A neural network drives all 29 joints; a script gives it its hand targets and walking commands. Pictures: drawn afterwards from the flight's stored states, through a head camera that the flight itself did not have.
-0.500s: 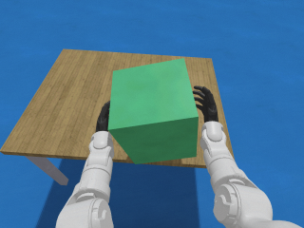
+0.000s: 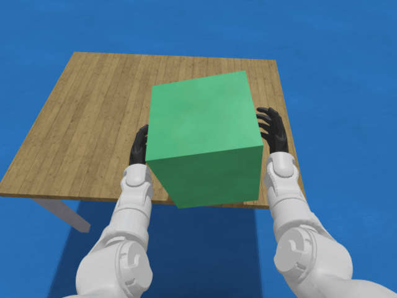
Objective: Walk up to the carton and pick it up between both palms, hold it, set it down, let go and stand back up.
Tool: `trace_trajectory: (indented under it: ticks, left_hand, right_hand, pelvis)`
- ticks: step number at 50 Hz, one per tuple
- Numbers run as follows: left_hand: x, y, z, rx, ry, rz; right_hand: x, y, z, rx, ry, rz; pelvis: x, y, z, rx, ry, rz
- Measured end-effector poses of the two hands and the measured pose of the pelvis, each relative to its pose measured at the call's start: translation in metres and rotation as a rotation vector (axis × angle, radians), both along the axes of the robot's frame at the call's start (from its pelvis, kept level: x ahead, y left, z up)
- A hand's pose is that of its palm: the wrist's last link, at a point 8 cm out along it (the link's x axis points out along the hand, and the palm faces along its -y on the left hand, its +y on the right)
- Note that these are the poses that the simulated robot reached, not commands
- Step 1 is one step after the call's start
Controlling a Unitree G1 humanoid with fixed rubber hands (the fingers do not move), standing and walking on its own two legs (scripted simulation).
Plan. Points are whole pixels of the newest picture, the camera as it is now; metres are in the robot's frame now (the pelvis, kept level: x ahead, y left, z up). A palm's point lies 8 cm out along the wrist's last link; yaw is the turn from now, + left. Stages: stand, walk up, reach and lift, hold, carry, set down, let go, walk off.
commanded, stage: set down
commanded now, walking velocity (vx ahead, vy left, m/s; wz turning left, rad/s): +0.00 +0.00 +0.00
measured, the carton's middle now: (208, 146) +0.44 -0.01 -0.01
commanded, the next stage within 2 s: none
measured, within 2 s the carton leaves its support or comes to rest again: neither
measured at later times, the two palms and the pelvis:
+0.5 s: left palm (141, 165) +0.41 +0.15 -0.04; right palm (264, 148) +0.44 -0.14 -0.01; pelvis +0.03 +0.00 -0.01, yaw +1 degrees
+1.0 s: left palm (147, 173) +0.39 +0.14 -0.05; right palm (269, 160) +0.41 -0.16 -0.03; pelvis -0.01 +0.00 -0.02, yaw +0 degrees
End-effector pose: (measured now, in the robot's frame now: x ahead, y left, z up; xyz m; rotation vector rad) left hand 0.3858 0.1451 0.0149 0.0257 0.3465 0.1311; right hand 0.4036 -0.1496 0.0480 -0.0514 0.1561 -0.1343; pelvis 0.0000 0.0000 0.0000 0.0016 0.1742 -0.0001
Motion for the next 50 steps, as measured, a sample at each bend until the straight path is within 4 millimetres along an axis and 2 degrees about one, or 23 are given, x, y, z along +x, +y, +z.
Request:
trace_trajectory:
  ticks: [14,23,29,50]
  left_hand:
    - [0.022,0.004,-0.022,0.025,-0.008,0.009]
    - [0.022,0.008,-0.046,0.019,0.02,0.025]
    - [0.016,0.008,-0.064,0.007,0.035,0.037]
    - [0.004,-0.005,-0.063,-0.002,0.016,0.033]
  right_hand:
    - [0.026,0.004,-0.025,-0.004,0.016,0.018]
    - [0.032,0.008,-0.049,-0.01,0.049,0.037]
    - [0.029,0.008,-0.065,-0.009,0.073,0.044]
    - [0.008,-0.006,-0.075,0.014,0.086,0.017]
  pelvis:
    - [0.023,0.002,-0.004,-0.008,0.097,0.004]
    - [0.028,0.002,-0.007,-0.015,0.167,0.014]
    - [0.025,0.001,-0.009,-0.019,0.217,0.016]
    - [-0.006,-0.003,-0.016,-0.003,0.248,0.0]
